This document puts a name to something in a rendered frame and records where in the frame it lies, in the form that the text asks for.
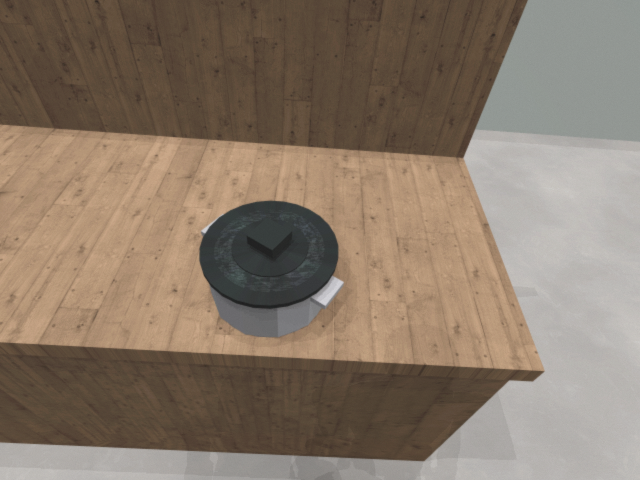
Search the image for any lid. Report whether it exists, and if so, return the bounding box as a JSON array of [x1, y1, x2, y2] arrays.
[[199, 201, 338, 309]]

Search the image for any pot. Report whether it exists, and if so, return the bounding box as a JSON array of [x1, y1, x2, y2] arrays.
[[201, 214, 344, 337]]

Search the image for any knob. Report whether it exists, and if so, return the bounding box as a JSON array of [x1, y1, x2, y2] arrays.
[[247, 218, 292, 258]]

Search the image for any table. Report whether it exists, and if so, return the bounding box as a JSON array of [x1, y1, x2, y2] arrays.
[[0, 0, 545, 461]]

